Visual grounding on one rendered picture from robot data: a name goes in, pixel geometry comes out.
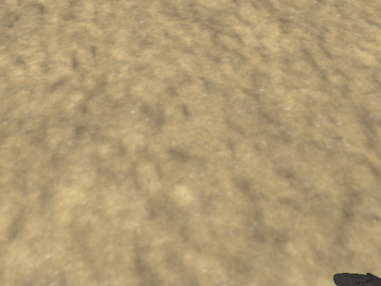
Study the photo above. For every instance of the robot right hand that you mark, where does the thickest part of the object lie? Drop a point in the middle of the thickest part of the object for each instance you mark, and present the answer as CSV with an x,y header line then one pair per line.
x,y
355,279

